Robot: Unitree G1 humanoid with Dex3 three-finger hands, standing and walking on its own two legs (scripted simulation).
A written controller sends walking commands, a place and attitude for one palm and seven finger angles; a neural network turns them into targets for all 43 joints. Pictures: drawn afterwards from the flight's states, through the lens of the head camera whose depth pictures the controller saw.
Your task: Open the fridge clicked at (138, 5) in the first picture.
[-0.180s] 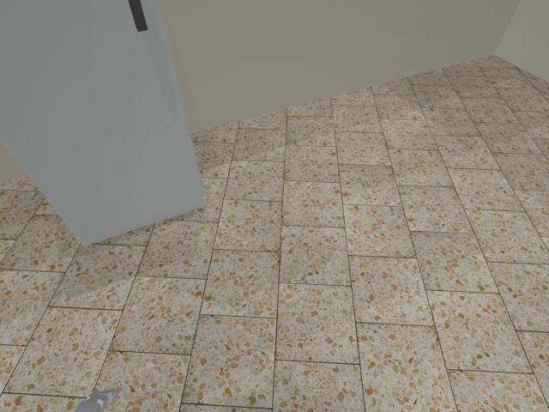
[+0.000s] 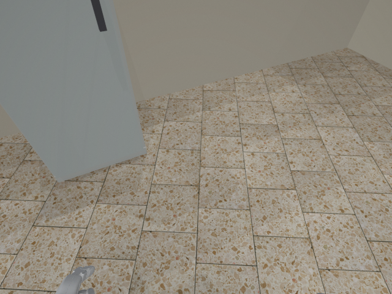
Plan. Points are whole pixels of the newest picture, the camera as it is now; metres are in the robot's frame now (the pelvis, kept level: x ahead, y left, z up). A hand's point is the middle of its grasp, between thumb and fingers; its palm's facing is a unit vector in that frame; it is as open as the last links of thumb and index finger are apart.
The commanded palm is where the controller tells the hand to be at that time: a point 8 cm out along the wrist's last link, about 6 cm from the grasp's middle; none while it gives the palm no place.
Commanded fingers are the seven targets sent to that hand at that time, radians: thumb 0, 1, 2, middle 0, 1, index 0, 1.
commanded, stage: stand and wait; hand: right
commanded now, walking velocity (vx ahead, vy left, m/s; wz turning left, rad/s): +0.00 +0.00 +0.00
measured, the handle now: out of the picture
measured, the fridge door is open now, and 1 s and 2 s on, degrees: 0 0 0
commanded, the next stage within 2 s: look at it before walking up in 0.66 s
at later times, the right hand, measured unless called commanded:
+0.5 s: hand out of the picture +0.05 -0.23 -0.15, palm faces -0.02 +0.94 -0.34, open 7.4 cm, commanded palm none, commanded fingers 0.00 -0.90 -0.90 0.20 0.30 0.20 0.30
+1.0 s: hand out of the picture +0.05 -0.22 -0.15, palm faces -0.02 +0.94 -0.33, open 7.4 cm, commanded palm none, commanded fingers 0.00 -0.90 -0.90 0.20 0.30 0.20 0.30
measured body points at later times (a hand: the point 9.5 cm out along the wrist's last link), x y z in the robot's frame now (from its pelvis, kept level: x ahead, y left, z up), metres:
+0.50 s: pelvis -0.02 +0.02 +0.01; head -0.01 +0.01 +0.46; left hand +0.06 +0.32 -0.13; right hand +0.05 -0.28 -0.13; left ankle -0.03 +0.14 -0.74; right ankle -0.03 -0.10 -0.74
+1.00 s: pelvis -0.03 +0.03 +0.01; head -0.03 +0.03 +0.46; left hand +0.05 +0.32 -0.12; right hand +0.05 -0.27 -0.13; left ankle -0.03 +0.14 -0.74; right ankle -0.03 -0.10 -0.74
